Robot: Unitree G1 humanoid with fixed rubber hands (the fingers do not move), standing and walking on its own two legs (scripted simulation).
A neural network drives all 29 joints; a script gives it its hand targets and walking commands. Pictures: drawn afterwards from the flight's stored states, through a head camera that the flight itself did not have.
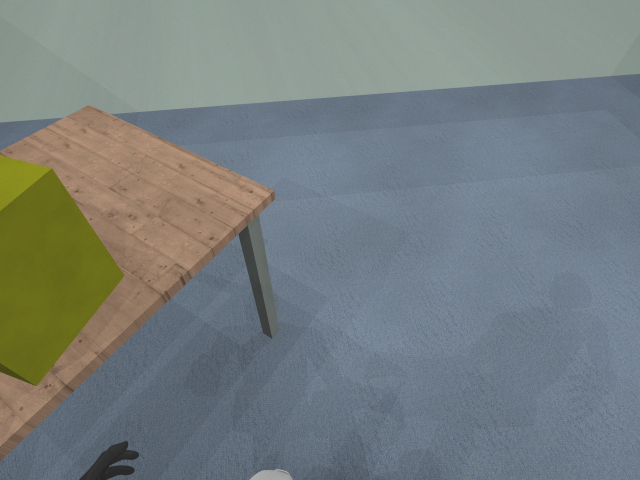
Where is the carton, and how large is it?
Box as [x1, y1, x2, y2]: [0, 156, 123, 385]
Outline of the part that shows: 0,156 0,371 36,385 123,276 123,274 51,168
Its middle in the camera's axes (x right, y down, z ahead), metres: -0.49 +0.04 +0.57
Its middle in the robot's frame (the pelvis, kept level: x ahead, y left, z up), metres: +0.40 +0.52 +0.01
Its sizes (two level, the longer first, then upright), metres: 0.210 0.200 0.250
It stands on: a table, 0.64 m high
